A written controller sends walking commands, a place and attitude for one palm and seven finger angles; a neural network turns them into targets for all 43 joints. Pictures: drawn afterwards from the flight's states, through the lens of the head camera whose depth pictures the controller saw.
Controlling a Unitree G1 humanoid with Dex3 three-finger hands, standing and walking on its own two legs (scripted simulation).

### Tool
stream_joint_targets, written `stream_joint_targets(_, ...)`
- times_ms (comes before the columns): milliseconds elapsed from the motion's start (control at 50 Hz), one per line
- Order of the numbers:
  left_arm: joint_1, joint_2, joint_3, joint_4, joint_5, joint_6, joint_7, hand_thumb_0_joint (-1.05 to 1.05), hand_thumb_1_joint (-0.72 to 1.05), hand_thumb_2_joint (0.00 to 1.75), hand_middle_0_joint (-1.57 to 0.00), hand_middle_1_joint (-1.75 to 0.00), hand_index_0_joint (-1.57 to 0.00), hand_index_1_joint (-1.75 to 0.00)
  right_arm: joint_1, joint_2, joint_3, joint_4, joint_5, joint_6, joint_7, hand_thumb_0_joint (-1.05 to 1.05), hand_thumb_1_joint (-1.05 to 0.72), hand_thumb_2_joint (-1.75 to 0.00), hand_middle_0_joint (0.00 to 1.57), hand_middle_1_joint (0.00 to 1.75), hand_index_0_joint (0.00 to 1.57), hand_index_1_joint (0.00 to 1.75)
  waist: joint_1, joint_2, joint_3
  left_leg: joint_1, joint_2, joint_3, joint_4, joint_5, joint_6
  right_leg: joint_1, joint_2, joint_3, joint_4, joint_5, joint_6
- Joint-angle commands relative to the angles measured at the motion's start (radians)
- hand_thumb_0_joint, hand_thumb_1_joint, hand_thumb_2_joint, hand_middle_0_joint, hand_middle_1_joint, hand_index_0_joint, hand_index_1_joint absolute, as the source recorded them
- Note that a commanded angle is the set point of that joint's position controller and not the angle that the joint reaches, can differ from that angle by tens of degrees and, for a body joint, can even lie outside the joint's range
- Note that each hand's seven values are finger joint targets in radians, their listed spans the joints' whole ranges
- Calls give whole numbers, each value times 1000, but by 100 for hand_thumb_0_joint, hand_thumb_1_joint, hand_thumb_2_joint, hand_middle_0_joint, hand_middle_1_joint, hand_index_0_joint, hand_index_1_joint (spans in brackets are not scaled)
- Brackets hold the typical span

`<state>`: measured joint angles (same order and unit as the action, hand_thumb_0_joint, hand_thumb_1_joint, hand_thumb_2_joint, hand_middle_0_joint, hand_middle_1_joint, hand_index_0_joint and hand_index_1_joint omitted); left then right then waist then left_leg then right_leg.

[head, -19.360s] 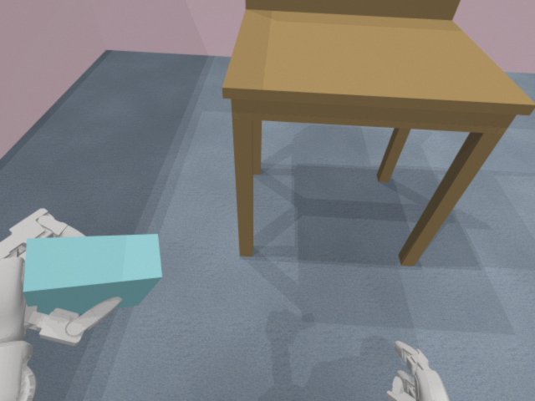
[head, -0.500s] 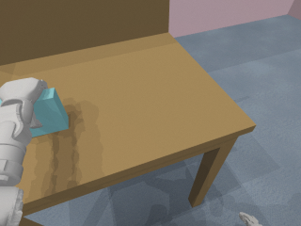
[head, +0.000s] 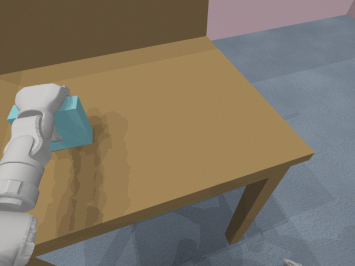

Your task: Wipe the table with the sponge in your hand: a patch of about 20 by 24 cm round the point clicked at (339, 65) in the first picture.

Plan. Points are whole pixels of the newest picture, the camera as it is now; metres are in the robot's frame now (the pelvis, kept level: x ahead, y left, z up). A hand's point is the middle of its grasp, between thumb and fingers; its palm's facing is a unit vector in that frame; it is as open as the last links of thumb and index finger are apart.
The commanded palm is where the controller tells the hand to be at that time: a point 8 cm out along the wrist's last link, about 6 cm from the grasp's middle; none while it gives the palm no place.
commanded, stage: slide across to the middle lane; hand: left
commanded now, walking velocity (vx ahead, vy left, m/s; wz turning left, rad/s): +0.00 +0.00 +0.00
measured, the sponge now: (59, 131) +0.38 +0.33 +0.09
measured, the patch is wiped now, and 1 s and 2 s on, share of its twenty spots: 0.65 0.75 0.85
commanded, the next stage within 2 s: wipe back along the middle lane in 0.36 s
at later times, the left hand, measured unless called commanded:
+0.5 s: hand (78, 112) +0.41 +0.27 +0.13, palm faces -0.02 +0.00 -1.00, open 9.6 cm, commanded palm +0.38 +0.26 +0.19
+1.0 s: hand (84, 124) +0.37 +0.24 +0.13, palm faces +0.01 +0.00 -1.00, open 9.5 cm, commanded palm +0.34 +0.24 +0.17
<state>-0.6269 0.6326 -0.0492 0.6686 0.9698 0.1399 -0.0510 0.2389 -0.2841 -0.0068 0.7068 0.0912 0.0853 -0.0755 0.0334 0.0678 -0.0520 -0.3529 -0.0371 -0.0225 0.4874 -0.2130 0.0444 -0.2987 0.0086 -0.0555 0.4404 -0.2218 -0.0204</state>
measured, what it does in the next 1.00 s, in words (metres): stands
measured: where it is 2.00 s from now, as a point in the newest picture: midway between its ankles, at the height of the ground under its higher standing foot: outside the picture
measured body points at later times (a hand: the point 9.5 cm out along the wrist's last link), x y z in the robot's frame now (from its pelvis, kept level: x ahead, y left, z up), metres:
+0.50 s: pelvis +0.02 +0.00 +0.00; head +0.04 -0.03 +0.45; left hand +0.41 +0.27 +0.19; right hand +0.21 -0.23 -0.11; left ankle +0.02 +0.09 -0.74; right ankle +0.00 -0.11 -0.74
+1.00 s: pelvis +0.02 -0.02 +0.00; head +0.01 -0.06 +0.45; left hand +0.37 +0.24 +0.19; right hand +0.21 -0.25 -0.10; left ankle +0.02 +0.09 -0.74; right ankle +0.00 -0.11 -0.74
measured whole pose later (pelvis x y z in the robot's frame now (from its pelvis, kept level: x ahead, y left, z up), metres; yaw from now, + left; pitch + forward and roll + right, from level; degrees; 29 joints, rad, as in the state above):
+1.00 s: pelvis +0.02 -0.02 +0.00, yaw -1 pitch +2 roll +0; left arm -0.42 0.49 -0.16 0.31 0.96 0.42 -0.06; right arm 0.11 -0.29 0.03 0.65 0.09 0.10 -0.04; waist 0.05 0.10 -0.06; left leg -0.24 -0.02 -0.02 0.44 -0.23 0.02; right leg -0.21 0.02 -0.05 0.43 -0.25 -0.04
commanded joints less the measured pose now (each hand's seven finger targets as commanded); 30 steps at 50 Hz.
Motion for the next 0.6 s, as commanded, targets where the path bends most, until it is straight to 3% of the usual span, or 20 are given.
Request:
stream_joint_targets(0, -431, 177, 22, -202, 0, 32, 37, 0, 10, 130, -120, -160, -120, -160, -115, -132, -30, -132, -1, -57, -2, 0, -90, -90, 20, 30, 20, 30, -24, -10, -254, 197, 12, -52, -76, 126, 0, 37, 13, 32, -71, 83, -59)
stream_joint_targets(20, -447, 207, 51, -230, 1, 39, 38, 0, 10, 130, -120, -160, -120, -160, -133, -129, -26, -137, -1, -62, -3, 0, -90, -90, 20, 30, 20, 30, -14, 15, -268, 208, 13, -58, -84, 149, -4, 45, 17, 31, -69, 93, -64)
stream_joint_targets(40, -451, 164, 10, -227, 3, 54, 38, 0, 10, 130, -120, -160, -120, -160, -128, -127, -25, -139, -5, -64, -2, 0, -90, -90, 20, 30, 20, 30, -17, 4, -272, 216, 9, -58, -80, 168, -4, 56, 18, 24, -66, 106, -65)
stream_joint_targets(60, -481, 179, 17, -237, 13, 65, 41, 0, 10, 130, -120, -160, -120, -160, -129, -127, -23, -135, -3, -67, 2, 0, -90, -90, 20, 30, 20, 30, -21, 10, -280, 227, 14, -55, -75, 194, -7, 53, 16, 24, -63, 123, -64)
stream_joint_targets(120, -442, 204, 61, -297, 15, 93, 49, 0, 10, 130, -120, -160, -120, -160, -161, -120, -16, -160, -11, -71, 9, 0, -90, -90, 20, 30, 20, 30, 15, 24, -330, 244, 12, -60, -77, 285, -20, 108, 17, 22, -59, 172, -73)
stream_joint_targets(240, -412, 138, 24, -286, 5, 163, 51, 0, 10, 130, -120, -160, -120, -160, -182, -116, -8, -162, -15, -60, 19, 0, -90, -90, 20, 30, 20, 30, 11, -16, -307, 244, 12, -40, -78, 311, -19, 128, 18, 14, -65, 213, -67)
stream_joint_targets(280, -441, 139, 18, -285, 9, 178, 47, 0, 10, 130, -120, -160, -120, -160, -184, -116, -7, -154, -14, -59, 19, 0, -90, -90, 20, 30, 20, 30, 2, -33, -327, 250, 10, -34, -68, 327, -18, 135, 15, 15, -60, 246, -63)
stream_joint_targets(320, -415, 148, 35, -310, 9, 184, 38, 0, 10, 130, -120, -160, -120, -160, -197, -116, -5, -163, -15, -61, 20, 0, -90, -90, 20, 30, 20, 30, 12, -26, -348, 258, 9, -35, -66, 371, -20, 156, 15, 17, -54, 283, -66)
stream_joint_targets(340, -415, 97, -14, -316, 12, 189, 30, 0, 10, 130, -120, -160, -120, -160, -191, -113, -6, -165, -18, -59, 21, 0, -90, -90, 20, 30, 20, 30, 4, -18, -349, 272, 7, -32, -56, 396, -18, 155, 15, 12, -50, 305, -66)
stream_joint_targets(380, -379, 95, -6, -351, 7, 193, 22, 0, 10, 130, -120, -160, -120, -160, -194, -112, -9, -168, -20, -58, 25, 0, -90, -90, 20, 30, 20, 30, 9, -26, -364, 285, 8, -28, -40, 430, -14, 168, 11, 16, -44, 355, -63)
stream_joint_targets(440, -375, 64, -31, -378, -2, 201, 6, 0, 10, 130, -120, -160, -120, -160, -203, -112, -6, -169, -19, -56, 25, 0, -90, -90, 20, 30, 20, 30, 0, -38, -343, 284, 7, -27, -36, 445, -11, 166, 12, 13, -40, 382, -61)
stream_joint_targets(480, -322, 54, -29, -392, -5, 209, 3, 0, 10, 130, -120, -160, -120, -160, -211, -110, -5, -172, -18, -51, 29, 0, -90, -90, 20, 30, 20, 30, 9, -30, -325, 277, 6, -25, -39, 438, -12, 163, 11, 14, -40, 375, -60)
stream_joint_targets(520, -255, 85, 17, -445, -16, 208, 3, 0, 10, 130, -120, -160, -120, -160, -231, -110, -5, -186, -19, -50, 30, 0, -90, -90, 20, 30, 20, 30, 28, -37, -352, 275, 8, -26, -42, 460, -11, 200, 10, 17, -33, 395, -61)
stream_joint_targets(540, -225, 41, -19, -422, -14, 220, 0, 0, 10, 130, -120, -160, -120, -160, -227, -109, -6, -183, -20, -46, 31, 0, -90, -90, 20, 30, 20, 30, 21, -60, -320, 267, 6, -20, -41, 444, -7, 188, 11, 12, -37, 394, -58)
stream_joint_targets(580, -211, 63, 1, -399, -12, 238, 1, 0, 10, 130, -120, -160, -120, -160, -231, -115, -4, -171, -17, -36, 31, 0, -90, -90, 20, 30, 20, 30, 18, -84, -282, 235, 8, -13, -53, 379, -5, 178, 10, 14, -44, 370, -54)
